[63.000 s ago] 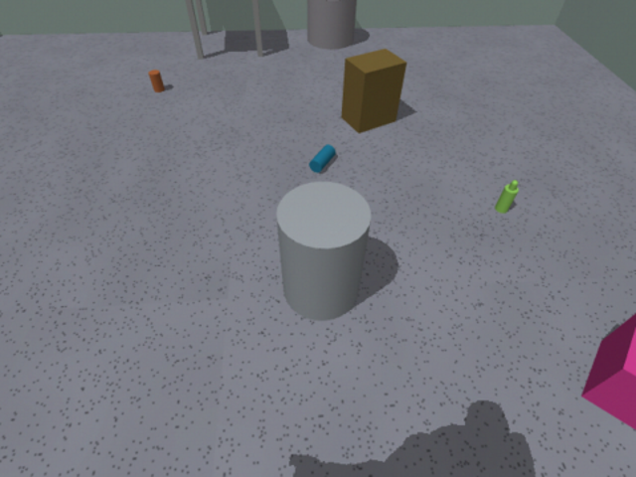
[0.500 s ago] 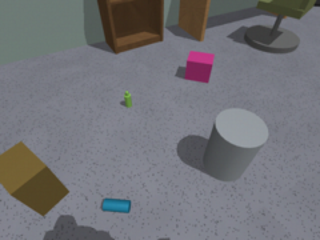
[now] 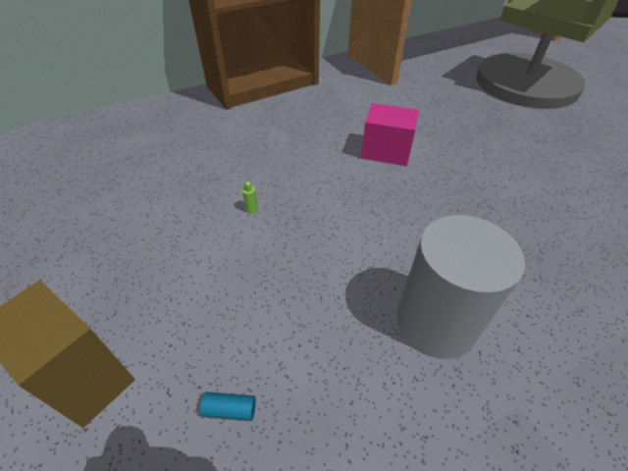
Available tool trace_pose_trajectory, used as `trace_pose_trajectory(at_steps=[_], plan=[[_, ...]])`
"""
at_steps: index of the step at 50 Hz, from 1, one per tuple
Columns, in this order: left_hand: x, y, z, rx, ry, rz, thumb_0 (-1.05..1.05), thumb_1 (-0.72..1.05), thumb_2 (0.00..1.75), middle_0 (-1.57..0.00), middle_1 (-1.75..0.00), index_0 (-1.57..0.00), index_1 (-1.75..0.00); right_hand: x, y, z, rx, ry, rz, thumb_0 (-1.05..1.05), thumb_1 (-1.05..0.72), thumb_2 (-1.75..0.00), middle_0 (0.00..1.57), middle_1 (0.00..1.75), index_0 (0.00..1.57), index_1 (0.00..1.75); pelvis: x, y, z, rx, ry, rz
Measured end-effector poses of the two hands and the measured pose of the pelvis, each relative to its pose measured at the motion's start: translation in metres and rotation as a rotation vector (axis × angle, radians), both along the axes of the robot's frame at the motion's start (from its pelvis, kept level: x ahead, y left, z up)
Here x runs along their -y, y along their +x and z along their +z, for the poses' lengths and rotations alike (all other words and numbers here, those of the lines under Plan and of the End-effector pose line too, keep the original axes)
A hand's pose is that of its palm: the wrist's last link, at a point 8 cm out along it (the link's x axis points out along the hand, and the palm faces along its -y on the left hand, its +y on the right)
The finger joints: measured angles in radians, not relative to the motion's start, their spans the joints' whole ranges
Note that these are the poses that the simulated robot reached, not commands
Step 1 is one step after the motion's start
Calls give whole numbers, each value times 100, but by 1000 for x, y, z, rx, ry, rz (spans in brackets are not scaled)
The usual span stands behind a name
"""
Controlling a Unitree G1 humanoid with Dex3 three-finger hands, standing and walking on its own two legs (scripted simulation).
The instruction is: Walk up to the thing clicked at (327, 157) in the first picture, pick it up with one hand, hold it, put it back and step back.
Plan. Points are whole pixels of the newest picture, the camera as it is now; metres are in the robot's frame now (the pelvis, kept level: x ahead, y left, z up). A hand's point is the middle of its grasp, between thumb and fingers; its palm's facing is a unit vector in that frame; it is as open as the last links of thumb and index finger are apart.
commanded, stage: stand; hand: left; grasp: from above
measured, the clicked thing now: (228, 406) +0.45 +0.27 -0.75
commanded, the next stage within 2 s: step back in 0.52 s
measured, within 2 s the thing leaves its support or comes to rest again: neither
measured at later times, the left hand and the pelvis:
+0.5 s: hand out of the picture +0.08 +0.25 -0.16, palm faces +0.01 -0.94 -0.34, open 7.3 cm; pelvis +0.01 +0.00 +0.00, yaw +0 degrees
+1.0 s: hand out of the picture +0.06 +0.31 -0.18, palm faces -0.03 -0.93 -0.37, open 7.3 cm; pelvis -0.08 +0.05 -0.02, yaw +0 degrees
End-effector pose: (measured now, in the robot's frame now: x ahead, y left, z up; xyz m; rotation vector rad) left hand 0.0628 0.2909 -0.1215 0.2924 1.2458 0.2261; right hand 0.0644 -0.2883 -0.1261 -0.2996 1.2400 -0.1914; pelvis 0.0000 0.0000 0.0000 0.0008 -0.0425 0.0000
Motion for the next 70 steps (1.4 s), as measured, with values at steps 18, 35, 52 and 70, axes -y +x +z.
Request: trace_pose_trajectory(at_steps=[18, 35, 52, 70], plan=[[0, 3, 0, -6, 3, -3, 0, 91, 90, -21, -30, -21, -30, 3, 3, -1, -14, -2, 9, 0, -90, -90, 20, 30, 20, 30, 2, 5, 0, -7, 1, 5], [-23, 7, -4, 44, 37, -7, 0, 90, 90, -21, -30, -21, -30, 12, 8, 1, 33, -40, 6, 0, -90, -90, 20, 30, 20, 30, -7, -24, -12, -6, -7, 13], [-61, -19, -20, 66, 36, -91, 0, 91, 90, -21, -30, -20, -30, -27, -80, 4, 13, -91, -14, 0, -90, -90, 21, 30, 20, 30, -47, -85, -21, -14, -14, -19], [-43, -138, 7, 77, 74, -84, 1, 90, 90, -21, -30, -21, -30, -5, -164, -10, 49, -49, -23, 0, -90, -90, 20, 30, 20, 30, -34, -174, -19, -2, 21, -42]])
